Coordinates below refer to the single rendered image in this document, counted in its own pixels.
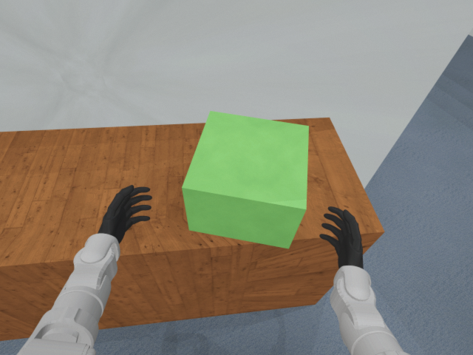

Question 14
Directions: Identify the left robot hand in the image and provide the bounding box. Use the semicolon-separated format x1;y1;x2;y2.
98;185;152;244

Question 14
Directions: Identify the left robot upper arm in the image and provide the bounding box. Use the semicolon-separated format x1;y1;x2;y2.
22;338;96;355

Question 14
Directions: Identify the right robot hand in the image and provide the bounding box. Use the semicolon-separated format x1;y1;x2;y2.
319;206;364;269

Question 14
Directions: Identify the robot left forearm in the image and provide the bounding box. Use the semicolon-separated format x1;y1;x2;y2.
16;233;120;355

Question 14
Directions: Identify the carton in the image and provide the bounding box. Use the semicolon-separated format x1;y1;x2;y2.
182;111;309;249

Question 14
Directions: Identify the robot right forearm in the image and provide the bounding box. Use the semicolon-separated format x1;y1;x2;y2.
330;266;410;355

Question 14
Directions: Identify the pedestal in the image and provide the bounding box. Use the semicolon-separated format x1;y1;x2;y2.
0;118;385;341

